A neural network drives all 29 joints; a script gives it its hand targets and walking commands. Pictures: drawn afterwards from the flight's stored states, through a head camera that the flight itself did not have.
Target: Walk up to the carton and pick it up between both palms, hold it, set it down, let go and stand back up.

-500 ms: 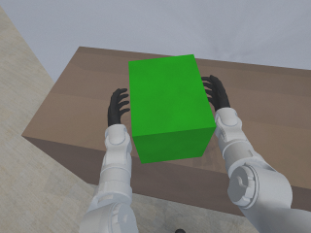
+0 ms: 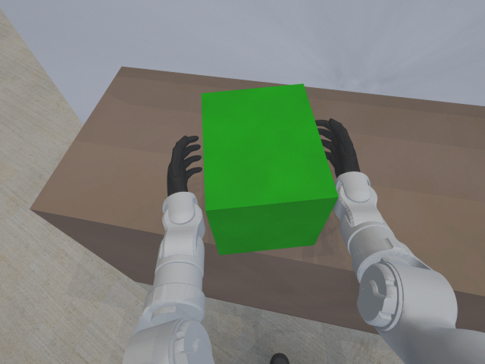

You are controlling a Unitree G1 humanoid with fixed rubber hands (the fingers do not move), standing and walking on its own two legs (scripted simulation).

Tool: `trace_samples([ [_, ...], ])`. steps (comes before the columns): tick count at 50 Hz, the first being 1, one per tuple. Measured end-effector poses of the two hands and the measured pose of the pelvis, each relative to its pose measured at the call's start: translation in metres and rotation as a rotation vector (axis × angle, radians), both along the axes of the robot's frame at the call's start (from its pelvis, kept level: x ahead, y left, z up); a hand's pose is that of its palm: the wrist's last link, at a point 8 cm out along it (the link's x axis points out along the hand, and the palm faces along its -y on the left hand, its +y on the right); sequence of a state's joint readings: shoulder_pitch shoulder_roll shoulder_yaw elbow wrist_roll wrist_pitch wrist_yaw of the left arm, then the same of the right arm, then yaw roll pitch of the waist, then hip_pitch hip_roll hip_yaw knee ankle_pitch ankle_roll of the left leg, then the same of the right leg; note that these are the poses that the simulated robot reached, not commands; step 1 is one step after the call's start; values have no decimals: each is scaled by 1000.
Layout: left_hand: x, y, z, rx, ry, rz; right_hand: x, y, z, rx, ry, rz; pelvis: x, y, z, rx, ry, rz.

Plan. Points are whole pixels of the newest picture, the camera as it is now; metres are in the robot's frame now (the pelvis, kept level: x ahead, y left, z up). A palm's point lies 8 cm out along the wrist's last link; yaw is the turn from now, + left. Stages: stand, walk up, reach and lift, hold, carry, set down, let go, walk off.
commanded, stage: reach and lift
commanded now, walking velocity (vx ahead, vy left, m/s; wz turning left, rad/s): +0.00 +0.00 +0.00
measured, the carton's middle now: (260, 172) +0.44 +0.02 -0.01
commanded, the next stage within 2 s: none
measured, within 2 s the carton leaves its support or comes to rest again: leaves its support in 0.76 s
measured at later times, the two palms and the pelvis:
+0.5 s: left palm (178, 187) +0.37 +0.15 +0.04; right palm (343, 166) +0.43 -0.12 +0.04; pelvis +0.00 +0.01 +0.00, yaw +1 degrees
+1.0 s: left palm (159, 178) +0.35 +0.17 +0.10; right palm (347, 164) +0.39 -0.11 +0.09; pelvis -0.02 +0.02 +0.00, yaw +3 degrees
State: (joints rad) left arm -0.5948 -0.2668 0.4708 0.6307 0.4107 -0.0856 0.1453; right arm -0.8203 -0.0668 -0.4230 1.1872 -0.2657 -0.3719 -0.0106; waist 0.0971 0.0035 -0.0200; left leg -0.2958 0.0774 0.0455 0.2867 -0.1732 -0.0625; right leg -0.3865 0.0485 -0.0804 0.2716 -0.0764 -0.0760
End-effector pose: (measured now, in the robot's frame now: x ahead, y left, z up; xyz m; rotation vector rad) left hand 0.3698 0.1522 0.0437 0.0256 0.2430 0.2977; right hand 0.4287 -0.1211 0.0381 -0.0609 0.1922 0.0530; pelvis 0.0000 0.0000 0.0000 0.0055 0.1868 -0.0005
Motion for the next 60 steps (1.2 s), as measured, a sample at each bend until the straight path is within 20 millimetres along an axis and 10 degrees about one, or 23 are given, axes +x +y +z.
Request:
trace_samples([
  [37,-19,18,3,-35,8,0,-20,18,7,-56,5,-2,-6,13,1,-12,-30,29],
  [60,-18,13,76,-15,-7,-102,-46,10,77,-26,2,-104,-21,18,3,-2,-210,53],
])
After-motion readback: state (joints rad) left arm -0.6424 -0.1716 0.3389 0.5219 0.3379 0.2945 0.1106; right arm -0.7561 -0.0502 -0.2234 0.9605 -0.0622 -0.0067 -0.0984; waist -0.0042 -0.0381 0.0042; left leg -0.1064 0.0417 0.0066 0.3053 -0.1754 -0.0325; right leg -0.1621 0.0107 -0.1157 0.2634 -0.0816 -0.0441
